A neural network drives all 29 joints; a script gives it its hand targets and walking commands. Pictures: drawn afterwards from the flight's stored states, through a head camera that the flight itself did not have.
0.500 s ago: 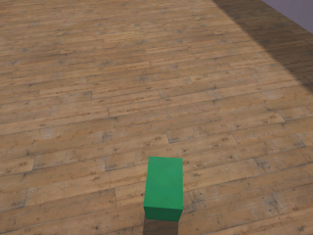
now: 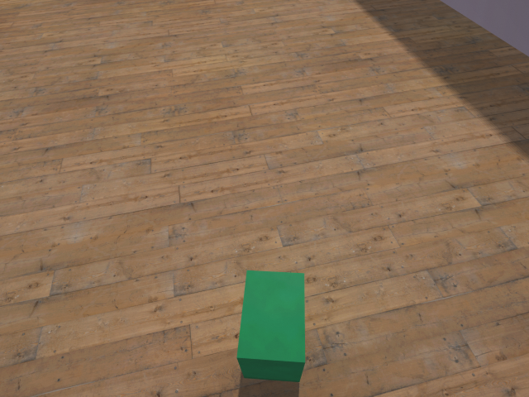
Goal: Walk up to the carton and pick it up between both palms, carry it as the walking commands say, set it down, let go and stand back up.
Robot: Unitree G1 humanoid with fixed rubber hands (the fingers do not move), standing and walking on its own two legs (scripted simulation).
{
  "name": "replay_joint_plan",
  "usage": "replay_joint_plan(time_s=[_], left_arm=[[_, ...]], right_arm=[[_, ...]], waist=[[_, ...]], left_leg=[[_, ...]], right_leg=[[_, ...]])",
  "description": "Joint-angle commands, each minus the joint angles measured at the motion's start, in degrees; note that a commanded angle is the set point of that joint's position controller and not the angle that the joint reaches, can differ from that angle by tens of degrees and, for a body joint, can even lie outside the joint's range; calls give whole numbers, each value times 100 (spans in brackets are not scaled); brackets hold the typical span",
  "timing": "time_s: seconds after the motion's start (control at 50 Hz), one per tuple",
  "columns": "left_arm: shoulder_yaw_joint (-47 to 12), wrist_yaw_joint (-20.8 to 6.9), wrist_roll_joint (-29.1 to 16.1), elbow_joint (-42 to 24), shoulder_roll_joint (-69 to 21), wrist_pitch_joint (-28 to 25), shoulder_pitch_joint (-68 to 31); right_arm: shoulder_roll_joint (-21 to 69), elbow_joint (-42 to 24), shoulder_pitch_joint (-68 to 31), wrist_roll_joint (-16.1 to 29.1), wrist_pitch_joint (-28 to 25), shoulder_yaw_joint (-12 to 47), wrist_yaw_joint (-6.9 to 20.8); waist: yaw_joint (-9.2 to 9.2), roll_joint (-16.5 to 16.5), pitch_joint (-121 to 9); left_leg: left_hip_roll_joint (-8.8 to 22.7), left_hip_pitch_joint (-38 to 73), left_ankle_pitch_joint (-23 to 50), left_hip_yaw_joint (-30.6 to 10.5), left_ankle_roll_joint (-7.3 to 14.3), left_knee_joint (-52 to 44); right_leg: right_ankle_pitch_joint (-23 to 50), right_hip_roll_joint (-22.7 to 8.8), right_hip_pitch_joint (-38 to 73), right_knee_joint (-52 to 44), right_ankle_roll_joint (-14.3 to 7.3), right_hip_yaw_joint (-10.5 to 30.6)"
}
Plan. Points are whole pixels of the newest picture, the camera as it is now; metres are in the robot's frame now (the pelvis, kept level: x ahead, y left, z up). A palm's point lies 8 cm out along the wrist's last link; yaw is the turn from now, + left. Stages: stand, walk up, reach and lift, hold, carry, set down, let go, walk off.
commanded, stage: walk up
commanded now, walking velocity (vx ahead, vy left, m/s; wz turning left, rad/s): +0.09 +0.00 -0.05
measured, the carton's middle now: (273, 327) +0.41 +0.01 -0.64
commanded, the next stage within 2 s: stand in 0.76 s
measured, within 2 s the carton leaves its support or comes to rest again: neither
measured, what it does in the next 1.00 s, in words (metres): stands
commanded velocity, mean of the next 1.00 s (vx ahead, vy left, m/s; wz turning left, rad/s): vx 0.10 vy -0.01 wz -0.03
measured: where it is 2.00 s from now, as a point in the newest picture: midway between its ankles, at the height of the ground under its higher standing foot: outside the picture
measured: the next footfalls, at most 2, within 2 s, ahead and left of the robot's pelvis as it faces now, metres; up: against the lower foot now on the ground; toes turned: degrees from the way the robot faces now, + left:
none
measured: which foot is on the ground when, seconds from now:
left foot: down 0.00-1.00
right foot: down 0.00-1.00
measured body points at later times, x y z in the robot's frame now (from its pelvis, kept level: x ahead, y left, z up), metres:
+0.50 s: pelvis +0.01 -0.01 -0.01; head +0.02 -0.02 +0.44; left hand +0.00 +0.21 -0.17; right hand -0.03 -0.22 -0.17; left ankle -0.07 +0.14 -0.74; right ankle -0.05 -0.10 -0.74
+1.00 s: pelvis +0.01 -0.02 -0.01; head +0.02 -0.02 +0.44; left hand +0.01 +0.20 -0.17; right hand -0.02 -0.23 -0.17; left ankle -0.07 +0.14 -0.74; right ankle -0.05 -0.10 -0.74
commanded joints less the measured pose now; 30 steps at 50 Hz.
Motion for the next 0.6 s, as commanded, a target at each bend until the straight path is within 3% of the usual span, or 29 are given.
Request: replay_joint_plan(time_s=[0.0,0.14,0.36,0.44,0.58], left_arm=[[93,34,-2,-56,519,-42,448],[98,34,-7,-64,533,-47,438],[114,23,2,-93,549,-26,412],[124,22,1,-111,557,-27,453],[130,27,1,-114,604,-34,556]], right_arm=[[-469,-29,566,-5,-25,-70,-34],[-471,-31,625,-10,-34,-62,-43],[-510,-97,767,-43,-63,-90,-34],[-524,-138,820,-53,-79,-104,-39],[-427,-204,794,-61,-83,-69,-39]], waist=[[-8,-87,293],[-6,-71,260],[-59,-78,383],[-47,7,341],[-6,-136,343]], left_leg=[[443,-204,1571,-110,150,-165],[459,-170,1673,-59,143,-68],[508,-152,1400,-64,199,59],[547,-139,1618,-67,223,188],[445,-401,1341,105,191,522]], right_leg=[[2381,-642,-127,-198,-166,362],[2572,-621,-112,-92,-192,368],[2177,-496,-331,75,-229,358],[2276,-462,-355,230,-236,328],[2760,-559,-233,302,-348,489]])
